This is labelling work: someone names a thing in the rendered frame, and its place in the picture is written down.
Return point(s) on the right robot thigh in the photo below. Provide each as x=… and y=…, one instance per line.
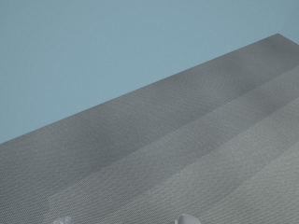
x=186, y=219

